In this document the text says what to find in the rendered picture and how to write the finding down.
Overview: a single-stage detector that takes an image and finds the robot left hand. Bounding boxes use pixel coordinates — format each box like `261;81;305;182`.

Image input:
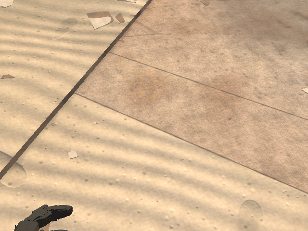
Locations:
14;204;73;231

